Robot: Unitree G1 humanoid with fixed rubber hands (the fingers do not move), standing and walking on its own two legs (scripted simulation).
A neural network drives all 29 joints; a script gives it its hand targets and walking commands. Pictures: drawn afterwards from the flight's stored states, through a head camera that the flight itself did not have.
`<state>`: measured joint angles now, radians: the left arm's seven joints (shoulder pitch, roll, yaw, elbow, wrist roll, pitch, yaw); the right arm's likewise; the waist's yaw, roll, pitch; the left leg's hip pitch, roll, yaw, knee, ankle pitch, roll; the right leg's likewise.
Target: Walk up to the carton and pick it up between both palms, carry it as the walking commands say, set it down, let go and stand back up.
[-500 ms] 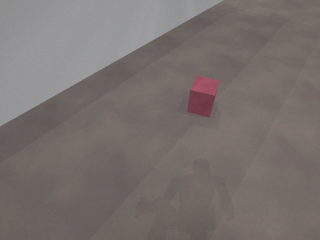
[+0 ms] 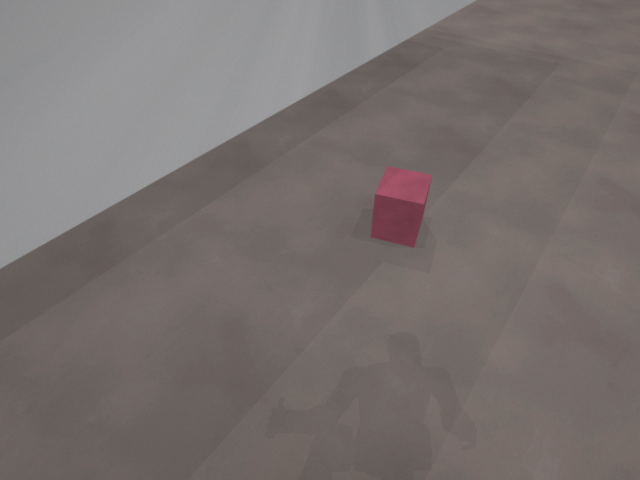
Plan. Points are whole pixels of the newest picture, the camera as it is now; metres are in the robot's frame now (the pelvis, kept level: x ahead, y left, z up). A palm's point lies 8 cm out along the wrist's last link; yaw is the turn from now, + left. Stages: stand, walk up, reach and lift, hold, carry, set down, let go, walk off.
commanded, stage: walk up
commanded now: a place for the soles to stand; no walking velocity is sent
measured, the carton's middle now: (400, 206) +1.36 -0.32 -0.65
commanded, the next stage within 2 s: none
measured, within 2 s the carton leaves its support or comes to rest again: neither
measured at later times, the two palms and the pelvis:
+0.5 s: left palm (118, 451) +0.20 +0.29 -0.09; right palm (606, 469) +0.18 -0.35 -0.09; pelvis +0.10 -0.03 -0.01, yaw -2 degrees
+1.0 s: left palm (168, 355) +0.34 +0.27 -0.09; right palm (572, 362) +0.33 -0.37 -0.09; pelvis +0.24 -0.05 -0.02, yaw -4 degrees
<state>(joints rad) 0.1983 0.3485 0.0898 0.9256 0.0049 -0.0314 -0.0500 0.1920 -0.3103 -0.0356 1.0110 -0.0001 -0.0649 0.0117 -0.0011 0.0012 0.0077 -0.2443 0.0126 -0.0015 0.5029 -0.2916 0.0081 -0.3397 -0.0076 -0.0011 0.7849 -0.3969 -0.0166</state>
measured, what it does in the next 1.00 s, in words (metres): walks ahead: left foot, then right foot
